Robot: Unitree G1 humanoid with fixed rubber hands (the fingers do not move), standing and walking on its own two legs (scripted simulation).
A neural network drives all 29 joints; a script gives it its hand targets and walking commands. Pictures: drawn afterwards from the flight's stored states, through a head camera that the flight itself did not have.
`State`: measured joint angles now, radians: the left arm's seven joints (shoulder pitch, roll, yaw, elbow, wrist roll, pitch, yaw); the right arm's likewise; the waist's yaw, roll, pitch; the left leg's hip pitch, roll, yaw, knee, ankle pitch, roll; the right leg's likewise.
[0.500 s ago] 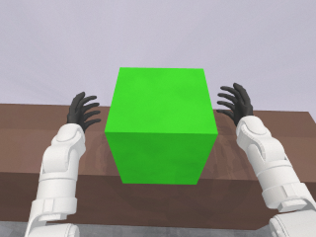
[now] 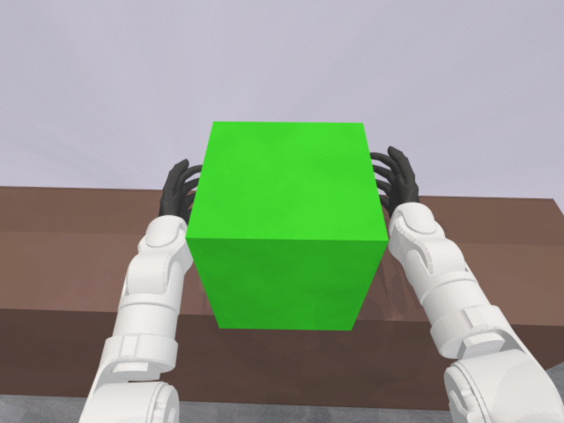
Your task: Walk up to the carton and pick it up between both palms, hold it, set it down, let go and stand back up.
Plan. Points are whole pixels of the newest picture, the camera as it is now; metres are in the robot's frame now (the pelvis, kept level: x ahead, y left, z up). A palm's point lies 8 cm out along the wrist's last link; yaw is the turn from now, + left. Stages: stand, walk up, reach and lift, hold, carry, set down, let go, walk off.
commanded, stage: reach and lift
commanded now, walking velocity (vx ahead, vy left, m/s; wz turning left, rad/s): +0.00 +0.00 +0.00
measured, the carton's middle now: (286, 232) +0.37 +0.08 +0.05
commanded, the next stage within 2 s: none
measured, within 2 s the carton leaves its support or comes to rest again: neither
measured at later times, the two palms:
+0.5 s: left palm (177, 210) +0.35 +0.23 +0.11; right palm (395, 198) +0.41 -0.07 +0.11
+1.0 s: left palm (177, 212) +0.35 +0.23 +0.10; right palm (394, 202) +0.41 -0.07 +0.11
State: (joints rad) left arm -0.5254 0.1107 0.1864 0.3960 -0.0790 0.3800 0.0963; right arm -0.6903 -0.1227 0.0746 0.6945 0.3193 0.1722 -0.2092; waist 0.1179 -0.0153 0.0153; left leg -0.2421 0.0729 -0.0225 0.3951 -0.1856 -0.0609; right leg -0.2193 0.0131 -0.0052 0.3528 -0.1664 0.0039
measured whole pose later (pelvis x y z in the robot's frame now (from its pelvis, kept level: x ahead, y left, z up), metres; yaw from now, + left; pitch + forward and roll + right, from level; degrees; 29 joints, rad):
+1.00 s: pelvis +0.02 +0.01 +0.01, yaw +2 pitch -2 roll -1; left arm -0.47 -0.10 0.37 0.31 0.28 0.28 -0.04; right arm -0.63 0.04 -0.18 0.74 -0.01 -0.01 -0.11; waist 0.08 -0.02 0.04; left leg -0.12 0.05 -0.03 0.32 -0.18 -0.04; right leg -0.06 -0.01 -0.03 0.24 -0.15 0.02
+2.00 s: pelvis +0.01 +0.01 +0.01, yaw +3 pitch -2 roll -1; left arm -0.45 -0.10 0.32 0.34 0.28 0.21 0.00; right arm -0.59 0.02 -0.16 0.77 0.00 -0.13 -0.12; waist 0.07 -0.04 0.04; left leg -0.11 0.05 -0.02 0.28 -0.14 -0.04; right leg -0.05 -0.02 -0.06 0.22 -0.13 0.01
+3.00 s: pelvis +0.01 +0.01 +0.00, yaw +3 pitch -6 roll -1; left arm -0.56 -0.03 0.25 0.10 0.28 0.62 0.00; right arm -0.68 -0.05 -0.05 0.57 0.19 0.20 -0.19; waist -0.05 -0.06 0.05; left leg -0.03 0.04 -0.02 0.31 -0.17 -0.03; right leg 0.02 -0.03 -0.05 0.25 -0.16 0.02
